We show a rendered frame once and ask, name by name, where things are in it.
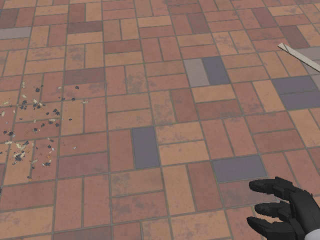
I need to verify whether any robot right forearm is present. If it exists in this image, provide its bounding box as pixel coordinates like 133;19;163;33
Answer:
304;229;320;240

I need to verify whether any right robot hand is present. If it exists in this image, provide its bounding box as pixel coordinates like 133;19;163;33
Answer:
246;176;320;240

